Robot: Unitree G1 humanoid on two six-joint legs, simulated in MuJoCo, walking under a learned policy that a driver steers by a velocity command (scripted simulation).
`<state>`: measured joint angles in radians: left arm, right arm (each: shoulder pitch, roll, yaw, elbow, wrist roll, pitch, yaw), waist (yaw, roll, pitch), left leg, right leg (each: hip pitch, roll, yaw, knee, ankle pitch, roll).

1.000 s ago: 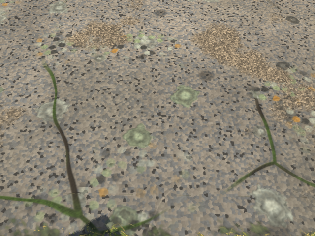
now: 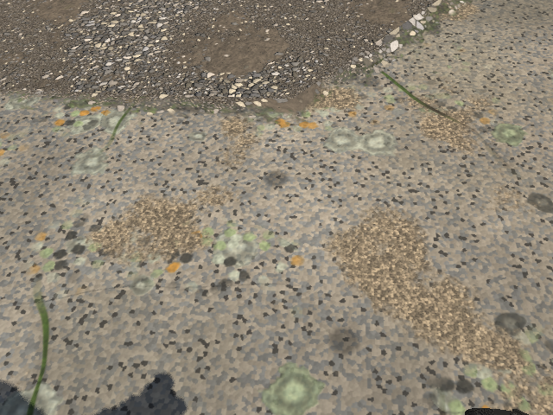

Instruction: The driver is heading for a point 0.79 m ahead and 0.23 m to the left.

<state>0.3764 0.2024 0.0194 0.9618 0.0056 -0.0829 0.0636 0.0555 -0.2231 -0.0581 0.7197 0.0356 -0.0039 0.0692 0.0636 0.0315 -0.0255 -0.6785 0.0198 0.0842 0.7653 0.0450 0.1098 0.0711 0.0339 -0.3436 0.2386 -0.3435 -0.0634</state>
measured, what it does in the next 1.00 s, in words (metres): walks ahead, turning left: left foot, then right foot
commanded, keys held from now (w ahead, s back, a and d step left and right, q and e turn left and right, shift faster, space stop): w+q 1.00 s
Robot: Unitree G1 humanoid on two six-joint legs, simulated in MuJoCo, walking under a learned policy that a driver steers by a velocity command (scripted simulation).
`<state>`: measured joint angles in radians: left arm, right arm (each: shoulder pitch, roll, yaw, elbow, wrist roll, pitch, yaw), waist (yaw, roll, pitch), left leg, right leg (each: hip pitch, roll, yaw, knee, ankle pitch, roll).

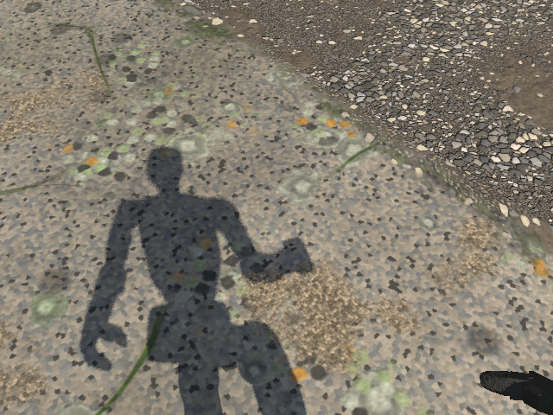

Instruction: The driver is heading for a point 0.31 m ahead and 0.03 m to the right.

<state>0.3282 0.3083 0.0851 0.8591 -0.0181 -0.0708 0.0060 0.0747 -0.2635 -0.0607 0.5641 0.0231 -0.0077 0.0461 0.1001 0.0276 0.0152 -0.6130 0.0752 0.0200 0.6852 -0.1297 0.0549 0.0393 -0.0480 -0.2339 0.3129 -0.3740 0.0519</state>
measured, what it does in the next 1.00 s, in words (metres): walks ahead: left foot, then right foot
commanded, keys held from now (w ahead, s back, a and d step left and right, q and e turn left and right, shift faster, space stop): w+q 0.12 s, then no key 0.88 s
